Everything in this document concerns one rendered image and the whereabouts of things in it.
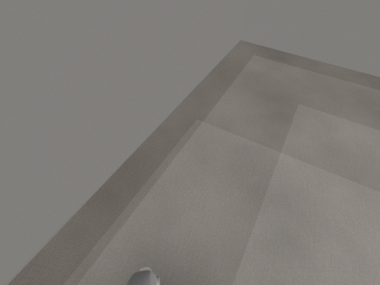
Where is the left robot thigh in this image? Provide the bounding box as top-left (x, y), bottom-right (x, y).
top-left (126, 270), bottom-right (160, 285)

